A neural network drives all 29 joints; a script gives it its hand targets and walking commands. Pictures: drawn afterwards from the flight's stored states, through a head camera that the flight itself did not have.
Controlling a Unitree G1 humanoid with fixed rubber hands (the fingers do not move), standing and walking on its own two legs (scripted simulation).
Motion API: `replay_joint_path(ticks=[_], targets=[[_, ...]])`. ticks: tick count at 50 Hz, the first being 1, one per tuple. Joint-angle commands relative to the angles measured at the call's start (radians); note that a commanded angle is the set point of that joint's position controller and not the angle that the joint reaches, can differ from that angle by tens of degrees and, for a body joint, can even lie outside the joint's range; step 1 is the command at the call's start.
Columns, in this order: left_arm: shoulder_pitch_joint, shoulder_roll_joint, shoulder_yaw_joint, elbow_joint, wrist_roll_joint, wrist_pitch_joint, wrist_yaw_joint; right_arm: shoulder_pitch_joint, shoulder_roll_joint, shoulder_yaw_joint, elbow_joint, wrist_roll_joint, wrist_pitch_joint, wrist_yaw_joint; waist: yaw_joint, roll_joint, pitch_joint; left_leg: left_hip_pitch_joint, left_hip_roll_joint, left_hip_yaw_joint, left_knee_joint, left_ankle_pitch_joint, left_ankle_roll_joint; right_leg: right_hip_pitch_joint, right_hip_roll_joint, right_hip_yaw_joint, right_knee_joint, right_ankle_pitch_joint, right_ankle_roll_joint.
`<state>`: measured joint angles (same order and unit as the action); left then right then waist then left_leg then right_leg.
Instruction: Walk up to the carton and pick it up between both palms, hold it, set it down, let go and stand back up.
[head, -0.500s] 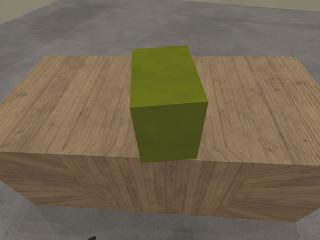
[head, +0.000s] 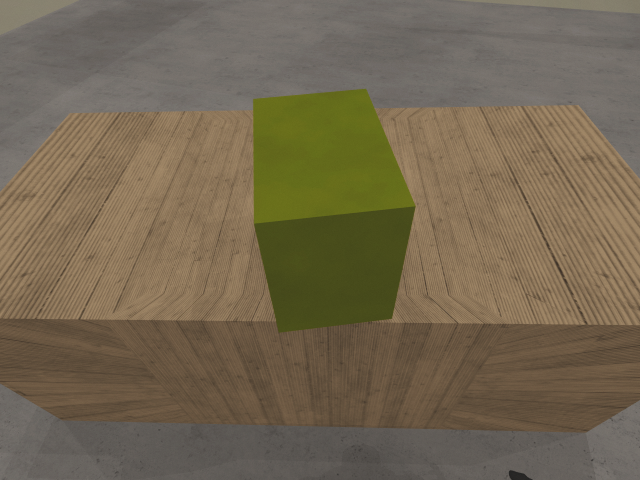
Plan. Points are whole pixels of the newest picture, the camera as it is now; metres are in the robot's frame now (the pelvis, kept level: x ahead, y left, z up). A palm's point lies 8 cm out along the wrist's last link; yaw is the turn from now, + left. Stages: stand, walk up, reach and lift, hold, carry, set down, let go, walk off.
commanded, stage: walk up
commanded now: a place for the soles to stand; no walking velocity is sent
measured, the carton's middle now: (322, 209) +0.55 +0.02 +0.00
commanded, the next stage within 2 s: reach and lift in 1.76 s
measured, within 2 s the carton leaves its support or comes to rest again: neither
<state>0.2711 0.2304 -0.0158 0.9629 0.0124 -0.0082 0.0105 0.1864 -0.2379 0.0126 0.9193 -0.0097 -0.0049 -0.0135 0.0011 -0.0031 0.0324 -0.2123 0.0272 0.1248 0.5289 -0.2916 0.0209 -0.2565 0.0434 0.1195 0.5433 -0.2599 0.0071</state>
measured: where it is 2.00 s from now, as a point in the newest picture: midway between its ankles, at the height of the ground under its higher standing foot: outside the picture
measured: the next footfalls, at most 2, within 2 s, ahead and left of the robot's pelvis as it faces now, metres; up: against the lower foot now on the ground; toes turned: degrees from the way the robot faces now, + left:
none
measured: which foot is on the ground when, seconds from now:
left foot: down 0.00-1.00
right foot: down 0.00-1.00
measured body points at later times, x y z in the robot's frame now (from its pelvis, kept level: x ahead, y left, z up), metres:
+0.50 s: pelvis +0.03 -0.02 +0.00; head +0.04 -0.03 +0.45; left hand +0.11 +0.23 -0.14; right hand +0.05 -0.28 -0.15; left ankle +0.00 +0.10 -0.73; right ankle +0.02 -0.12 -0.73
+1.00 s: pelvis +0.05 -0.02 +0.00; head +0.06 -0.02 +0.45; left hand +0.14 +0.22 -0.15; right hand +0.08 -0.29 -0.15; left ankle +0.00 +0.10 -0.73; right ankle +0.02 -0.13 -0.73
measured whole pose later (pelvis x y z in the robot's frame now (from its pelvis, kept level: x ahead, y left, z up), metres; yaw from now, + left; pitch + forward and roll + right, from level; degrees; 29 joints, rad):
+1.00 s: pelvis +0.05 -0.02 +0.00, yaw -4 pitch +0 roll +1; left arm 0.24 0.23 -0.01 0.95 0.01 -0.01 0.03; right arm 0.25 -0.24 0.00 0.98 -0.03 0.01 -0.03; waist -0.03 -0.02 0.01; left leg -0.14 0.08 0.17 0.54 -0.38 -0.03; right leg -0.24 0.10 0.15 0.60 -0.35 -0.04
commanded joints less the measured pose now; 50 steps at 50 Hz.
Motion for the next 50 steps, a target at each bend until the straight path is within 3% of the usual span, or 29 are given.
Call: replay_joint_path(ticks=[1,5,10,11,13,16,19,21,22,26,27,30,34,35,37,39,42,47,48,50], targets=[[0.000,0.133,0.027,-0.053,0.001,-0.007,0.003,0.014,-0.129,-0.024,-0.044,-0.003,-0.008,-0.006,-0.016,-0.003,-0.033,0.061,0.117,-0.131,-0.126,0.071,0.048,-0.076,-0.088,0.090,-0.074,0.216,-0.049],[-0.003,0.129,0.026,-0.051,-0.001,-0.007,0.006,0.027,-0.138,-0.028,-0.035,0.001,-0.007,-0.009,-0.020,-0.025,-0.035,0.069,0.128,-0.126,-0.125,0.119,0.052,-0.086,-0.082,0.094,-0.057,0.230,-0.052],[-0.003,0.142,0.033,-0.059,-0.005,-0.004,0.005,0.016,-0.129,-0.024,-0.034,-0.005,0.000,-0.007,-0.012,-0.019,-0.046,0.052,0.126,-0.104,-0.109,0.091,0.054,-0.077,-0.084,0.106,-0.059,0.223,-0.050],[0.009,0.132,0.033,-0.057,0.018,-0.001,-0.001,0.073,-0.112,-0.016,-0.026,-0.014,-0.002,-0.007,-0.030,-0.056,-0.082,0.067,0.128,-0.126,-0.124,-0.034,0.070,-0.061,-0.076,0.093,-0.070,0.077,-0.056],[-0.013,0.128,0.032,-0.074,0.025,0.005,-0.007,0.064,-0.142,-0.024,-0.017,-0.014,0.001,-0.008,-0.017,0.005,0.020,0.055,0.151,-0.184,-0.189,-0.198,0.081,-0.162,-0.050,0.090,-0.080,-0.085,-0.053],[-0.025,0.120,0.028,-0.080,0.018,-0.003,-0.006,0.107,-0.172,-0.033,-0.002,-0.011,-0.003,-0.012,-0.025,0.028,0.038,0.075,0.211,-0.246,-0.240,-0.175,0.104,-0.170,-0.032,0.053,-0.043,-0.035,-0.043],[-0.011,0.123,0.026,-0.080,0.013,-0.015,-0.003,0.100,-0.158,-0.030,0.006,-0.013,-0.007,-0.005,-0.011,0.035,0.054,0.042,0.184,-0.179,-0.196,-0.076,0.083,-0.101,-0.049,0.069,-0.074,0.037,-0.043],[-0.005,0.157,0.030,-0.065,0.006,-0.020,0.001,0.097,-0.141,-0.022,-0.005,-0.015,-0.011,-0.002,-0.018,-0.029,0.044,0.051,0.118,-0.083,-0.110,0.051,0.049,-0.057,-0.088,0.135,-0.121,0.226,-0.063],[-0.003,0.157,0.028,-0.060,0.007,-0.019,0.002,0.104,-0.119,-0.017,-0.008,-0.015,-0.015,-0.002,-0.024,-0.034,0.037,0.052,0.098,-0.051,-0.087,0.076,0.034,-0.039,-0.106,0.157,-0.121,0.335,-0.075],[0.020,0.153,0.029,-0.056,0.002,-0.019,0.007,0.128,-0.105,-0.004,0.009,-0.014,-0.018,-0.006,-0.018,-0.047,-0.062,0.074,0.093,-0.036,-0.060,0.125,0.016,0.052,-0.113,0.149,-0.104,0.472,-0.086],[0.022,0.149,0.030,-0.048,-0.001,-0.017,0.011,0.129,-0.092,-0.004,0.014,-0.015,-0.018,-0.008,-0.021,-0.063,-0.061,0.077,0.094,-0.037,-0.066,0.156,0.016,0.062,-0.109,0.133,-0.095,0.524,-0.071],[0.029,0.144,0.027,-0.051,-0.008,-0.014,0.019,0.120,-0.124,-0.017,0.014,-0.017,-0.017,-0.017,-0.016,-0.027,-0.042,0.080,0.108,-0.035,-0.046,0.267,0.015,0.054,-0.108,0.131,-0.054,0.635,-0.055],[0.007,0.141,0.026,-0.056,-0.002,-0.008,0.021,0.127,-0.114,-0.019,0.020,-0.016,-0.007,-0.014,-0.044,-0.018,-0.075,0.154,0.125,-0.045,-0.041,0.242,0.029,-0.009,-0.093,0.117,-0.049,0.530,-0.040],[0.004,0.147,0.034,-0.060,-0.002,-0.008,0.018,0.139,-0.123,-0.022,0.023,-0.017,-0.006,-0.015,-0.040,-0.033,-0.078,0.140,0.135,-0.049,-0.043,0.266,0.032,0.004,-0.084,0.100,-0.045,0.511,-0.037],[0.009,0.137,0.031,-0.058,-0.002,-0.007,0.018,0.121,-0.131,-0.031,0.020,-0.020,-0.003,-0.016,-0.041,0.005,-0.065,0.152,0.133,-0.039,-0.045,0.266,0.031,-0.021,-0.085,0.117,-0.044,0.492,-0.032],[0.012,0.124,0.030,-0.051,0.002,-0.006,0.018,0.124,-0.116,-0.026,0.025,-0.017,-0.001,-0.017,-0.036,-0.040,-0.060,0.145,0.134,-0.045,-0.051,0.227,0.034,-0.031,-0.077,0.102,-0.046,0.445,-0.034],[-0.007,0.123,0.029,-0.060,-0.002,-0.008,0.014,0.099,-0.124,-0.034,0.027,-0.021,0.001,-0.017,-0.037,0.027,-0.033,0.174,0.144,-0.050,-0.054,0.283,0.044,-0.080,-0.082,0.118,-0.026,0.459,-0.030],[-0.014,0.147,0.040,-0.061,0.004,-0.007,0.021,0.122,-0.142,-0.042,0.036,-0.020,0.006,-0.016,-0.046,-0.008,-0.039,0.162,0.163,-0.050,-0.062,0.254,0.049,-0.067,-0.077,0.123,-0.024,0.412,-0.014],[0.000,0.147,0.043,-0.059,-0.005,-0.008,0.020,0.112,-0.112,-0.031,0.034,-0.021,0.005,-0.018,-0.032,0.013,0.004,0.148,0.156,-0.047,-0.079,0.244,0.041,-0.085,-0.073,0.119,-0.028,0.402,-0.013],[-0.004,0.140,0.037,-0.057,0.000,-0.005,0.019,0.114,-0.129,-0.035,0.037,-0.019,0.007,-0.016,-0.041,0.034,-0.037,0.172,0.150,-0.039,-0.072,0.248,0.043,-0.070,-0.075,0.129,-0.031,0.391,-0.020]])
